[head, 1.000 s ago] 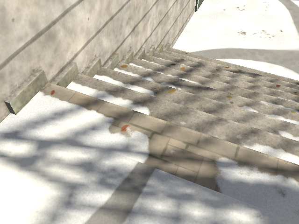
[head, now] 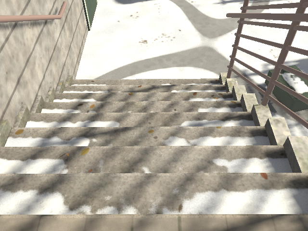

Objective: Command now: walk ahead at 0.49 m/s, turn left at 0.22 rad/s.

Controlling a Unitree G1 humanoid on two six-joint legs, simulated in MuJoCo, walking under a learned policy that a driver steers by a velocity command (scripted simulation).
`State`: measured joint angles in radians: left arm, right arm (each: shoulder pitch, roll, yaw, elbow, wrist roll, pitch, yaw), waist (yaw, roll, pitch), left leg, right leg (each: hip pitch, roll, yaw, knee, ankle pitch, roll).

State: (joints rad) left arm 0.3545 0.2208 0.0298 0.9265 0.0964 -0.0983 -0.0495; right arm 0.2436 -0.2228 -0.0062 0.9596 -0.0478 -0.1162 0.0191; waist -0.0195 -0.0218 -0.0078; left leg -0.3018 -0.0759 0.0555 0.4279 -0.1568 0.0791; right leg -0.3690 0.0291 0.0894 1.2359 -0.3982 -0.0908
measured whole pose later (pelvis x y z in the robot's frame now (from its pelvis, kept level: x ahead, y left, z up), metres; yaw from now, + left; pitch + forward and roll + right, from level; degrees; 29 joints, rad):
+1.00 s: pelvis +0.44 +0.11 +0.01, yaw +27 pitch -2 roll +0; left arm 0.30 0.25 0.06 0.88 0.02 0.02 0.00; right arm 0.30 -0.22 -0.05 0.87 -0.02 -0.05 0.00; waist 0.00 -0.03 0.04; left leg -0.14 -0.07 0.11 0.39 -0.23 0.11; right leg -0.52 -0.05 0.04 1.10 -0.28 -0.03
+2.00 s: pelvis +0.92 +0.30 -0.36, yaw -5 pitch +1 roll -2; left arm 0.59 0.19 -0.02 0.96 0.06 -0.09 -0.10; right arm 0.21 -0.24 0.01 0.80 -0.10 -0.08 0.10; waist 0.07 0.02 -0.03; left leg -0.47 0.07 0.09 0.68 -0.25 0.03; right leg -0.61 0.17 0.18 2.01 -0.71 -0.06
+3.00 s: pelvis +1.40 +0.16 -0.54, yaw -8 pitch +1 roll -4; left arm 0.53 0.18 -0.02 1.09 0.11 -0.11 -0.02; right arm 0.14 -0.24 -0.01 0.93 -0.10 -0.09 0.09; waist 0.06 0.06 -0.03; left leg -0.79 0.12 -0.10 0.85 0.30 0.08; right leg -0.19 0.07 -0.19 0.64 -0.47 -0.07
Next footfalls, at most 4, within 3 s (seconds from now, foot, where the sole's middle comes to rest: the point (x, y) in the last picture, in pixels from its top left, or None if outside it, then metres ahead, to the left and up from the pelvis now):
0.30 right None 0.35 -0.11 -0.77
0.78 left None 0.45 0.17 -0.77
1.42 right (135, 194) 0.76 0.13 -0.94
1.92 left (93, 166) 1.04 0.41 -1.11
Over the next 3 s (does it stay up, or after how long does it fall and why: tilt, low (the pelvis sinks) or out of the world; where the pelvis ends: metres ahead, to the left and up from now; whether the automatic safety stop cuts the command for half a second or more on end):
stays up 1.40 0.16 -0.54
